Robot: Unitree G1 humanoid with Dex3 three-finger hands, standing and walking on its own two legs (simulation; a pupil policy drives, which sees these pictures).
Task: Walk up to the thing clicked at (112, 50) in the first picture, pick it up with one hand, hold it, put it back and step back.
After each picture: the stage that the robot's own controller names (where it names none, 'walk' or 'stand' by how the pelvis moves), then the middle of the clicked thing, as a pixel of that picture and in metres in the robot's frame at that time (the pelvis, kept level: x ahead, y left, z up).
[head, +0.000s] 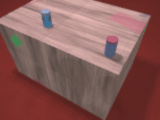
stand; (110, 46) +0.71 -0.16 -0.10
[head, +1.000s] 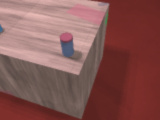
rise first; (67, 45) +0.65 +0.12 -0.07
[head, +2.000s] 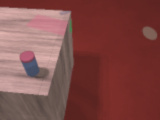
stand; (30, 64) +0.53 +0.26 -0.07
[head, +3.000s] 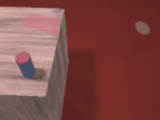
stand; (26, 65) +0.52 +0.27 -0.09
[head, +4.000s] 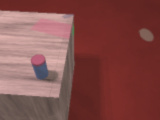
stand; (40, 67) +0.53 +0.22 -0.10
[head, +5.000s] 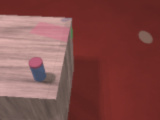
stand; (37, 69) +0.54 +0.23 -0.10
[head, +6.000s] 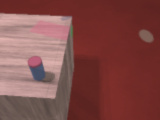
stand; (37, 68) +0.54 +0.24 -0.10
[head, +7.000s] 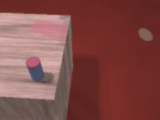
stand; (35, 69) +0.52 +0.24 -0.10
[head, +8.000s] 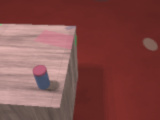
rise first; (41, 77) +0.51 +0.23 -0.10
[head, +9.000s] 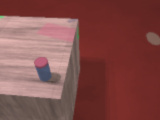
go down; (43, 69) +0.54 +0.23 -0.10
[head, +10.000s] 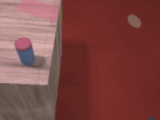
go down; (25, 52) +0.56 +0.22 -0.06
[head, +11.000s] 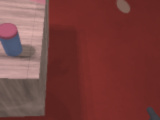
go down; (10, 40) +0.54 +0.22 -0.02
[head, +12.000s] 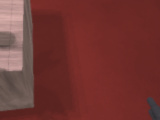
close in; out of the picture +0.55 +0.24 +0.02
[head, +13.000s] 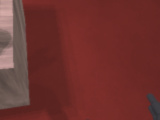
close; out of the picture +0.54 +0.22 +0.03
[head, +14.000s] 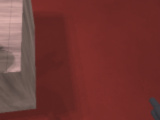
lift; out of the picture +0.48 +0.24 +0.02
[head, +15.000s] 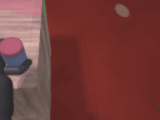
lift; (15, 57) +0.44 +0.18 +0.07
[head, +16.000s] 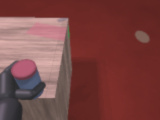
hold; (29, 80) +0.33 +0.17 +0.12
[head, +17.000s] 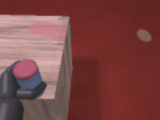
hold; (30, 80) +0.33 +0.17 +0.11
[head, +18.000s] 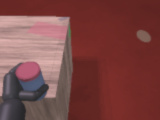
hold; (33, 82) +0.33 +0.16 +0.10
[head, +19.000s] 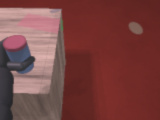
crouch; (20, 55) +0.42 +0.20 +0.11
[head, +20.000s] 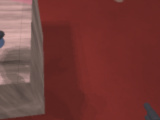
lower; out of the picture +0.52 +0.23 +0.07
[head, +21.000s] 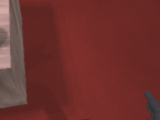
lower; out of the picture +0.54 +0.23 +0.03
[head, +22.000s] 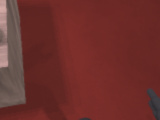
lower; out of the picture +0.54 +0.23 +0.03
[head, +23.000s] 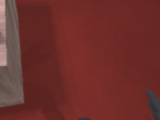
lower; out of the picture +0.55 +0.24 +0.03
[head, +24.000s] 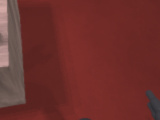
rest; out of the picture +0.54 +0.24 +0.03
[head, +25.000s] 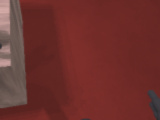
withdraw; out of the picture +0.54 +0.22 +0.03
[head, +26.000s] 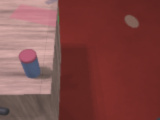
sink last; (30, 64) +0.49 +0.20 -0.04
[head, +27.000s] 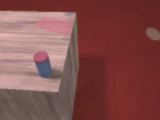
stand; (43, 64) +0.53 +0.22 -0.04
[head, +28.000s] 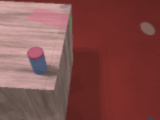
stand; (38, 61) +0.51 +0.21 -0.03
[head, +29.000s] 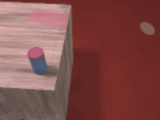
stand; (38, 61) +0.51 +0.21 -0.03
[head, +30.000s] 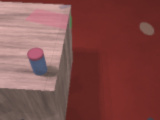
stand; (38, 62) +0.51 +0.21 -0.03
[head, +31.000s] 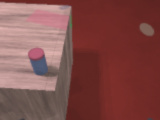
stand; (38, 62) +0.51 +0.21 -0.03
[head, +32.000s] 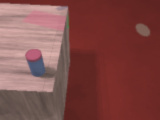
stand; (36, 63) +0.51 +0.20 -0.03
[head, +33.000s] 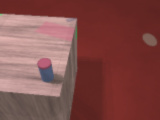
stand; (46, 70) +0.53 +0.20 -0.10
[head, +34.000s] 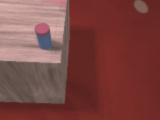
walk; (44, 37) +0.62 +0.17 -0.08
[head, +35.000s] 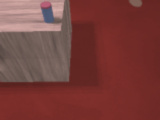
walk; (47, 12) +0.91 +0.25 -0.08
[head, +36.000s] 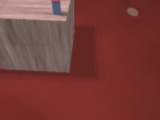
stand; (56, 6) +1.15 +0.22 -0.08
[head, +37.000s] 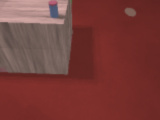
stand; (53, 9) +1.13 +0.22 -0.10
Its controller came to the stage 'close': yes
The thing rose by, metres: 0.22
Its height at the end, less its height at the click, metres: +0.00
